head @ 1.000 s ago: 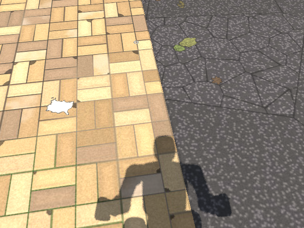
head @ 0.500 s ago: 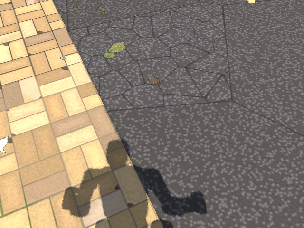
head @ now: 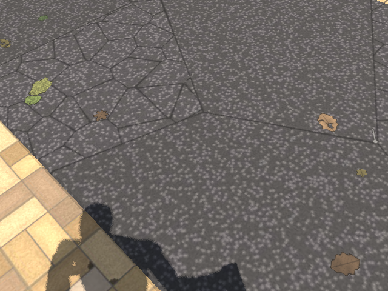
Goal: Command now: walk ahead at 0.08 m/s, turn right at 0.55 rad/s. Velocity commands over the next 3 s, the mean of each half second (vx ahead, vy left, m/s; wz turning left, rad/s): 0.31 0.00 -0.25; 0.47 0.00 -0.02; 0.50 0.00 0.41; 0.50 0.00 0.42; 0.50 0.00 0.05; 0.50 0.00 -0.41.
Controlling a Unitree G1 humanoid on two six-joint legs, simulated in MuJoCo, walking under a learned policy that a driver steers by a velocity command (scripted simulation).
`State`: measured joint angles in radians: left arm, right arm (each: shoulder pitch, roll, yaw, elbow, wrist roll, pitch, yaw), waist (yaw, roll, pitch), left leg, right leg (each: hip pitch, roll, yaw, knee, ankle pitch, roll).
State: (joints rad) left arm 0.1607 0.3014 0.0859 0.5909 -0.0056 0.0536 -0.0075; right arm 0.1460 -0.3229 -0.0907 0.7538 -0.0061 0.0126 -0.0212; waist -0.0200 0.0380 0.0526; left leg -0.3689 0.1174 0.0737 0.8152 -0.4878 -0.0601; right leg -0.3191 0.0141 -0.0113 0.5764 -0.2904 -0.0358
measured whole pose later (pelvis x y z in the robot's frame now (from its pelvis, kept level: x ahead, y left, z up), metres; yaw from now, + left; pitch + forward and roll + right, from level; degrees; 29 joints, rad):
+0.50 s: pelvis +0.14 +0.03 +0.00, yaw -6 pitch +2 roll +0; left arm 0.37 0.31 0.06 0.74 -0.01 -0.04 0.00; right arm 0.13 -0.29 -0.05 0.73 0.01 -0.10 0.03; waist 0.04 -0.03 -0.02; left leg -0.38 -0.01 0.04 0.55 -0.21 0.04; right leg -0.18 0.02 0.10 0.69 -0.45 -0.02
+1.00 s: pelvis +0.40 -0.02 -0.01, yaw -4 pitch +3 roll +0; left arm 0.03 0.26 0.03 0.62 0.00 -0.10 -0.04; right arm 0.42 -0.30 -0.04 0.86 0.01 -0.04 -0.01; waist -0.08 0.00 0.04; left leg -0.05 0.00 -0.03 0.71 -0.48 0.02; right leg -0.51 0.01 -0.05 0.57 -0.09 -0.07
